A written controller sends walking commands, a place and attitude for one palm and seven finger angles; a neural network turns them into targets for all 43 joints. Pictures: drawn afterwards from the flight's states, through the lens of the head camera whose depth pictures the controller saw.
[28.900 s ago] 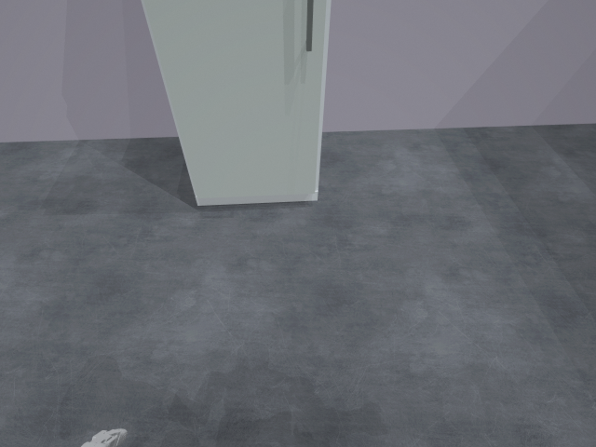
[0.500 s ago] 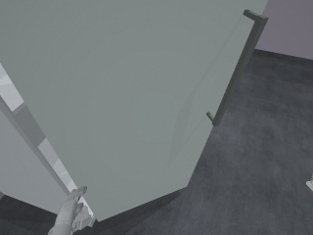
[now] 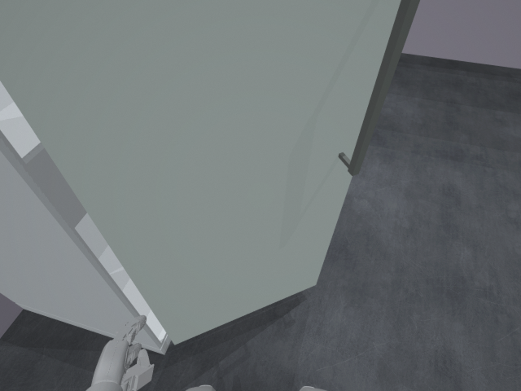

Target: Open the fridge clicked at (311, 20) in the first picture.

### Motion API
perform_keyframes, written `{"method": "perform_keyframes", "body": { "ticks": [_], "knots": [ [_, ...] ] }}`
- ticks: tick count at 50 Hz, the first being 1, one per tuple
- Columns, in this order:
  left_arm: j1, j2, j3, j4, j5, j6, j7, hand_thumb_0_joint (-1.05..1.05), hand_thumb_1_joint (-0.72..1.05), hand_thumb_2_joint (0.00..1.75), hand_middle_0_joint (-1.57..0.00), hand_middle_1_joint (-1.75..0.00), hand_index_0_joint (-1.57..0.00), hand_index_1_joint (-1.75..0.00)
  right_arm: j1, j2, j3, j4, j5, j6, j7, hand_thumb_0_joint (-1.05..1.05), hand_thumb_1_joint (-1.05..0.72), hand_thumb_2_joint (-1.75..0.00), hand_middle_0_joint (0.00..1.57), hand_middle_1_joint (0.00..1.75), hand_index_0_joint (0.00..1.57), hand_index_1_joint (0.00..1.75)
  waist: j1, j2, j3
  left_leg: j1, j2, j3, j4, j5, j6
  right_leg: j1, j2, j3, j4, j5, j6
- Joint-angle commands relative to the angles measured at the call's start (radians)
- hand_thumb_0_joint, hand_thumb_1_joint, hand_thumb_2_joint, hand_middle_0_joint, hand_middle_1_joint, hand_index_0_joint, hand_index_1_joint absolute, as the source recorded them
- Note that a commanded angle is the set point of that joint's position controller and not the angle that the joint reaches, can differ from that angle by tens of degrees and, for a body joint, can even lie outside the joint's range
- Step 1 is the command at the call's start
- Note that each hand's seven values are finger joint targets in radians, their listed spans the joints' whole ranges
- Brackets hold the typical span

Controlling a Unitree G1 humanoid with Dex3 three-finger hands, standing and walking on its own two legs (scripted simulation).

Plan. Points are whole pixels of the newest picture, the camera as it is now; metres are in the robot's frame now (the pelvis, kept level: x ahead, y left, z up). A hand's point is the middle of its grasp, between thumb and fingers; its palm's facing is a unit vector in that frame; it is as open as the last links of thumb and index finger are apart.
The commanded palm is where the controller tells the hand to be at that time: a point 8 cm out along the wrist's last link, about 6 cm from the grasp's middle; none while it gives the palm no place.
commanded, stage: step back with the hand held close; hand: right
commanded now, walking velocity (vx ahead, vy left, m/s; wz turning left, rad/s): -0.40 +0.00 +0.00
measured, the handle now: (370, 92) +0.54 -0.16 +0.19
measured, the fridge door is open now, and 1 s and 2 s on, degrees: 51 51 51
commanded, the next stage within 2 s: stop stepping back and stand still in 0.84 s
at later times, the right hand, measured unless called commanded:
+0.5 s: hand out of the picture +0.15 -0.27 +0.18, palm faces +0.49 +0.75 -0.45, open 7.4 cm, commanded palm +0.08 -0.31 +0.20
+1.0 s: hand out of the picture +0.07 -0.27 +0.17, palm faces +0.28 +0.81 -0.52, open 7.4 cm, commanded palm +0.00 -0.31 +0.20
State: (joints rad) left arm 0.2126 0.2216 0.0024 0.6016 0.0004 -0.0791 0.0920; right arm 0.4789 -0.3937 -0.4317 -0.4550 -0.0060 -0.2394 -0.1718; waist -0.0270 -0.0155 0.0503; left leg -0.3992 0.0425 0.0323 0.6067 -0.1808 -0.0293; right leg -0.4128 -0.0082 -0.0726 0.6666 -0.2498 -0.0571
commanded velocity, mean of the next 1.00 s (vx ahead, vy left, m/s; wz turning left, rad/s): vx -0.34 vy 0.01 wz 0.02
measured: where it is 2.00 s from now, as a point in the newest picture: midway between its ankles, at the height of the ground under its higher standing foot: outside the picture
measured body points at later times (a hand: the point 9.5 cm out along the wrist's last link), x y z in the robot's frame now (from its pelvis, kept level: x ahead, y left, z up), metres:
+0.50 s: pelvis -0.05 +0.00 -0.01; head -0.02 -0.02 +0.44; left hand +0.15 +0.23 -0.08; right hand +0.12 -0.30 +0.20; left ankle +0.08 +0.14 -0.72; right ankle +0.08 -0.09 -0.72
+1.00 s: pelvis -0.16 -0.02 +0.01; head -0.12 -0.05 +0.46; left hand +0.03 +0.22 -0.04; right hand +0.05 -0.31 +0.20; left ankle -0.15 +0.10 -0.70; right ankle -0.09 -0.12 -0.72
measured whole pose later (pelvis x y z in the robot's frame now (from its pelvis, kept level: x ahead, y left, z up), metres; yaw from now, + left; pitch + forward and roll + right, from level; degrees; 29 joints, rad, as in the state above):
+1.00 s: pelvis -0.16 -0.02 +0.01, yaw +4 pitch +1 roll +0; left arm 0.10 0.17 0.01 0.58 0.01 -0.08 0.07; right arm 0.57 -0.52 -0.45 -0.57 0.05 -0.16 -0.13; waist 0.01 0.08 0.05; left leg -0.39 -0.03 -0.04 0.74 -0.45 -0.02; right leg -0.36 -0.02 -0.09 0.51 -0.16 -0.04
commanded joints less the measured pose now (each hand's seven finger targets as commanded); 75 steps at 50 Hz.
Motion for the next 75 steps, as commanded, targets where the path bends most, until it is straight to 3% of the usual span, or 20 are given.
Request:
{"method": "perform_keyframes", "body": {
  "ticks": [1, 11, 18, 22, 25, 31, 34, 39, 41, 44, 47, 53, 55, 56, 61, 65, 69, 70, 72, 75],
  "knots": [
    [-0.104, 0.125, 0.045, -0.146, 0.01, -0.063, 0.014, 0.0, 0.9, 0.9, -0.2, -0.3, -0.2, -0.3, -0.058, -0.193, -0.111, -0.214, 0.006, -0.057, -0.028, 0.0, -0.9, -0.9, 0.2, 0.3, 0.2, 0.3, 0.008, 0.009, -0.104, 0.147, 0.062, -0.176, -0.116, -0.097, 0.066, -0.151, -0.073, 0.133, -0.204, -0.287, -0.008],
    [-0.134, 0.14, 0.059, -0.172, 0.014, -0.067, 0.011, 0.0, 0.9, 0.9, -0.2, -0.3, -0.2, -0.3, -0.032, -0.202, -0.165, -0.229, -0.013, -0.086, -0.02, 0.0, -0.9, -0.9, 0.2, 0.3, 0.2, 0.3, -0.004, -0.142, -0.129, 0.398, -0.059, -0.087, 0.198, 0.009, 0.028, -0.444, -0.175, 0.238, -0.351, -0.48, -0.073],
    [-0.098, 0.09, 0.049, -0.118, 0.022, -0.046, -0.002, 0.0, 0.9, 0.9, -0.2, -0.3, -0.2, -0.3, -0.083, -0.223, -0.127, -0.27, 0.015, -0.054, -0.021, 0.0, -0.9, -0.9, 0.2, 0.3, 0.2, 0.3, 0.023, 0.152, -0.147, -0.039, 0.192, -0.385, -0.203, -0.077, 0.14, -0.037, -0.015, 0.106, 0.022, -0.231, 0.033],
    [-0.124, 0.106, 0.053, -0.131, 0.011, -0.041, 0.008, 0.0, 0.9, 0.9, -0.2, -0.3, -0.2, -0.3, -0.058, -0.224, -0.137, -0.308, 0.015, -0.065, -0.03, 0.0, -0.9, -0.9, 0.2, 0.3, 0.2, 0.3, 0.025, 0.009, -0.204, 0.012, 0.06, -0.202, -0.046, -0.067, 0.069, -0.021, -0.088, 0.18, -0.142, -0.198, -0.009],
    [-0.172, 0.138, 0.067, -0.163, 0.021, -0.058, 0.019, 0.0, 0.9, 0.9, -0.2, -0.3, -0.2, -0.3, -0.059, -0.209, -0.183, -0.297, -0.005, -0.08, -0.024, 0.0, -0.9, -0.9, 0.2, 0.3, 0.2, 0.3, 0.01, -0.307, -0.178, 0.365, -0.143, -0.042, 0.444, -0.162, 0.006, -0.455, -0.311, 0.403, -0.514, -0.565, -0.119],
    [-0.16, 0.088, 0.052, -0.121, 0.029, -0.083, -0.009, 0.0, 0.9, 0.9, -0.2, -0.3, -0.2, -0.3, -0.005, -0.157, -0.088, -0.282, 0.059, -0.051, -0.006, 0.0, -0.9, -0.9, 0.2, 0.3, 0.2, 0.3, -0.005, -0.179, -0.129, 0.169, -0.076, -0.049, -0.014, -0.348, 0.067, -0.057, -0.236, 0.203, -0.4, -0.172, -0.001],
    [-0.16, 0.066, 0.033, -0.098, 0.037, -0.056, -0.017, 0.0, 0.9, 0.9, -0.2, -0.3, -0.2, -0.3, -0.173, -0.26, -0.086, -0.296, 0.03, -0.039, -0.029, 0.0, -0.9, -0.9, 0.2, 0.3, 0.2, 0.3, -0.002, 0.211, -0.1, -0.08, 0.356, -0.595, -0.436, 0.075, 0.244, 0.046, -0.016, 0.047, 0.202, -0.166, 0.115],
    [-0.18, 0.057, 0.012, -0.104, 0.019, -0.017, 0.01, 0.0, 0.9, 0.9, -0.2, -0.3, -0.2, -0.3, -0.121, -0.231, -0.069, -0.225, 0.013, 0.017, -0.013, 0.0, -0.9, -0.9, 0.2, 0.3, 0.2, 0.3, 0.004, 0.107, -0.18, 0.224, 0.206, -0.253, -0.111, 0.881, 0.162, 0.002, 0.019, 0.019, 0.094, -0.121, 0.095],
    [-0.156, 0.075, 0.025, -0.105, 0.007, -0.004, 0.021, 0.0, 0.9, 0.9, -0.2, -0.3, -0.2, -0.3, -0.039, -0.246, -0.099, -0.254, 0.022, 0.008, -0.007, 0.0, -0.9, -0.9, 0.2, 0.3, 0.2, 0.3, 0.01, 0.021, -0.231, 0.252, 0.118, -0.165, -0.008, 0.74, 0.085, 0.135, -0.021, 0.024, -0.198, 0.242, 0.082],
    [-0.139, 0.125, 0.071, -0.154, -0.019, -0.017, -0.005, 0.0, 0.9, 0.9, -0.2, -0.3, -0.2, -0.3, 0.05, -0.254, -0.139, -0.305, 0.047, -0.004, 0.02, 0.0, -0.9, -0.9, 0.2, 0.3, 0.2, 0.3, -0.001, -0.129, -0.31, 0.121, -0.074, -0.115, 0.188, -0.241, 0.012, 0.228, -0.296, 0.216, -0.315, 0.659, -0.044],
    [-0.126, 0.112, 0.055, -0.144, 0.022, -0.047, -0.01, 0.0, 0.9, 0.9, -0.2, -0.3, -0.2, -0.3, 0.158, -0.241, -0.149, -0.358, 0.071, 0.016, 0.022, 0.0, -0.9, -0.9, 0.2, 0.3, 0.2, 0.3, -0.012, -0.21, -0.332, 0.017, -0.066, -0.08, 0.212, -0.329, 0.001, 0.341, -0.33, 0.254, -0.273, 0.988, -0.07],
    [-0.127, 0.132, 0.053, -0.169, 0.016, -0.045, -0.01, 0.0, 0.9, 0.9, -0.2, -0.3, -0.2, -0.3, 0.1, -0.246, -0.144, -0.316, 0.056, 0.051, -0.017, 0.0, -0.9, -0.9, 0.2, 0.3, 0.2, 0.3, 0.029, -0.071, -0.118, 0.251, -0.011, -0.061, -0.239, -0.256, 0.074, -0.046, -0.118, 0.112, -0.302, -0.305, 0.04],
    [-0.118, 0.126, 0.055, -0.153, 0.027, -0.032, -0.005, 0.0, 0.9, 0.9, -0.2, -0.3, -0.2, -0.3, 0.019, -0.284, -0.158, -0.307, 0.055, 0.051, -0.026, 0.0, -0.9, -0.9, 0.2, 0.3, 0.2, 0.3, 0.032, 0.141, -0.099, -0.028, 0.238, -0.411, -0.46, -0.574, 0.197, 0.072, -0.013, 0.075, 0.054, -0.166, 0.084],
    [-0.089, 0.112, 0.051, -0.124, 0.021, -0.035, 0.004, 0.0, 0.9, 0.9, -0.2, -0.3, -0.2, -0.3, 0.0, -0.263, -0.135, -0.282, 0.052, 0.053, -0.03, 0.0, -0.9, -0.9, 0.2, 0.3, 0.2, 0.3, 0.032, 0.172, -0.088, -0.067, 0.254, -0.409, -0.453, -0.537, 0.203, 0.094, -0.021, 0.075, 0.145, -0.123, 0.079],
    [-0.062, 0.127, 0.044, -0.084, 0.018, -0.05, 0.023, 0.0, 0.9, 0.9, -0.2, -0.3, -0.2, -0.3, -0.068, -0.201, -0.066, -0.18, 0.026, 0.047, -0.041, 0.0, -0.9, -0.9, 0.2, 0.3, 0.2, 0.3, 0.049, 0.03, -0.066, -0.061, 0.126, -0.178, -0.249, -0.519, 0.127, 0.161, -0.046, 0.066, -0.131, -0.244, 0.02],
    [-0.114, 0.141, 0.033, -0.092, 0.023, -0.058, 0.026, 0.0, 0.9, 0.9, -0.2, -0.3, -0.2, -0.3, -0.108, -0.248, -0.103, -0.261, 0.004, 0.014, -0.036, 0.0, -0.9, -0.9, 0.2, 0.3, 0.2, 0.3, 0.03, -0.325, -0.042, 0.077, -0.098, 0.047, 0.227, -0.325, 0.051, -0.067, -0.23, 0.405, -0.522, -0.676, -0.062],
    [-0.112, 0.122, 0.032, -0.086, 0.029, -0.062, 0.004, 0.0, 0.9, 0.9, -0.2, -0.3, -0.2, -0.3, -0.001, -0.186, -0.058, -0.196, 0.018, 0.02, -0.019, 0.0, -0.9, -0.9, 0.2, 0.3, 0.2, 0.3, 0.011, -0.187, -0.038, 0.311, -0.095, 0.084, 0.034, -0.331, 0.07, -0.173, -0.175, 0.244, -0.448, -0.518, -0.025],
    [-0.117, 0.126, 0.038, -0.094, 0.03, -0.053, 0.003, 0.0, 0.9, 0.9, -0.2, -0.3, -0.2, -0.3, 0.021, -0.214, -0.079, -0.17, 0.013, 0.024, -0.018, 0.0, -0.9, -0.9, 0.2, 0.3, 0.2, 0.3, 0.003, -0.11, -0.027, 0.373, -0.069, 0.029, -0.084, -0.355, 0.099, -0.25, -0.121, 0.176, -0.315, -0.527, 0.001],
    [-0.111, 0.113, 0.053, -0.107, 0.026, -0.039, -0.007, 0.0, 0.9, 0.9, -0.2, -0.3, -0.2, -0.3, -0.069, -0.255, -0.104, -0.215, 0.02, 0.022, -0.013, 0.0, -0.9, -0.9, 0.2, 0.3, 0.2, 0.3, 0.013, 0.283, 0.015, 0.171, 0.332, -0.594, -0.483, -0.654, 0.284, -0.311, 0.015, 0.02, 0.337, -0.236, 0.058],
    [-0.064, 0.096, 0.038, -0.055, 0.027, -0.062, -0.014, 0.0, 0.9, 0.9, -0.2, -0.3, -0.2, -0.3, -0.145, -0.25, -0.107, -0.22, 0.031, 0.009, -0.016, 0.0, -0.9, -0.9, 0.2, 0.3, 0.2, 0.3, 0.048, 0.092, -0.036, -0.004, 0.242, -0.34, -0.417, -0.527, 0.217, -0.089, -0.069, 0.069, 0.317, -0.153, 0.06]
  ]
}}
